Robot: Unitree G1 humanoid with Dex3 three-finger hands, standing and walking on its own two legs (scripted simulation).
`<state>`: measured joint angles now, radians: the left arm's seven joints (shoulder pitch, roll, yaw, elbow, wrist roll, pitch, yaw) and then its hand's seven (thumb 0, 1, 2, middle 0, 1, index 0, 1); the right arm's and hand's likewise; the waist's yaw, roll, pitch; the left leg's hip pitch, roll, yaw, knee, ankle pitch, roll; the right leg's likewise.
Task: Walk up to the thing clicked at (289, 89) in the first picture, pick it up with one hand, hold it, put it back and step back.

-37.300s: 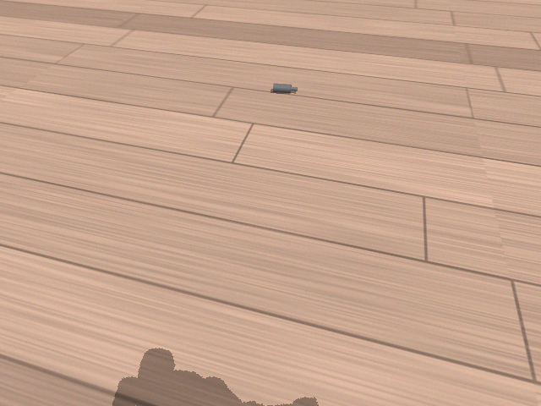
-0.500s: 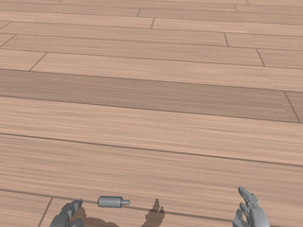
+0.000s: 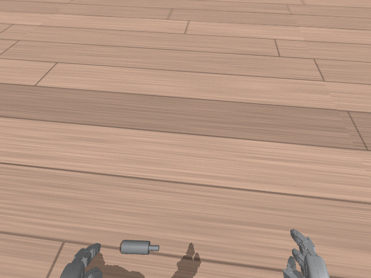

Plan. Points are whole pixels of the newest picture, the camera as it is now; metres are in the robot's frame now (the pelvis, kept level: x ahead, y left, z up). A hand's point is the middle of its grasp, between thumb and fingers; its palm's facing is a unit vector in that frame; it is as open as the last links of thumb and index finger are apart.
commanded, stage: home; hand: left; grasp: from above
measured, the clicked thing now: (140, 247) +0.42 +0.23 -0.68
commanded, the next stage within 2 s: stand in 0.54 s
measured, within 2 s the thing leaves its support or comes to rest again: neither
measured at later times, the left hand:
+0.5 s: hand out of the picture +0.16 +0.18 -0.05, palm faces +0.05 -0.98 -0.20, open 7.4 cm
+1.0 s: hand out of the picture +0.09 +0.24 -0.11, palm faces +0.04 -0.93 -0.35, open 7.4 cm
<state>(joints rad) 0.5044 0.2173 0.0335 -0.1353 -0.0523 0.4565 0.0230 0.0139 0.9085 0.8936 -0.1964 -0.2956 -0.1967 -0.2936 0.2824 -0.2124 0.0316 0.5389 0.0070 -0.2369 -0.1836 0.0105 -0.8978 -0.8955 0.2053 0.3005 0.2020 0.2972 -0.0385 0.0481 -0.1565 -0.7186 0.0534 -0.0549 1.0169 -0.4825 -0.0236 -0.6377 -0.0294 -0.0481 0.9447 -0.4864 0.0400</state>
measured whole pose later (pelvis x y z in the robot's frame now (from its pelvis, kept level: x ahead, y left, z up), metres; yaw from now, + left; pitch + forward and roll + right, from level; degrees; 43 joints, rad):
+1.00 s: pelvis +0.00 +0.00 +0.03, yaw +1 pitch +0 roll +0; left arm 0.23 0.29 0.05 0.78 0.05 0.05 0.04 0.01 0.91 0.89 -0.20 -0.30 -0.20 -0.30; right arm 0.18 -0.29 -0.05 0.90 -0.05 -0.02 -0.01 0.01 -0.90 -0.90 0.20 0.30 0.20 0.30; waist 0.02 0.00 0.04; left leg -0.38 0.01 -0.02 0.75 -0.37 -0.01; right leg -0.34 -0.07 -0.02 0.74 -0.40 0.05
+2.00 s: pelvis +0.00 -0.01 +0.07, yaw +2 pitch -3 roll +0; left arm 0.14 0.30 0.03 1.15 0.02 0.00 0.02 0.01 0.91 0.89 -0.20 -0.30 -0.20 -0.30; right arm 0.14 -0.31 -0.02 1.13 -0.02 0.00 -0.01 0.00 -0.90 -0.90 0.20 0.30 0.20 0.30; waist 0.00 0.02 0.07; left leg -0.14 0.03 -0.04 0.37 -0.18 -0.03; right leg -0.09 -0.05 -0.06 0.36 -0.21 0.03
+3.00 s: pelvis +0.00 -0.02 +0.07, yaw +1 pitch -2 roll +0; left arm 0.13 0.33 0.02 1.14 0.02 -0.01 0.00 0.01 0.91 0.89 -0.20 -0.30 -0.20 -0.30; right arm 0.13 -0.33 -0.01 1.15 -0.01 0.00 0.00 0.00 -0.90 -0.90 0.20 0.30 0.20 0.30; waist 0.00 0.01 0.06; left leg -0.14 0.04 -0.04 0.33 -0.16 -0.04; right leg -0.09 -0.04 -0.06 0.33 -0.20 0.02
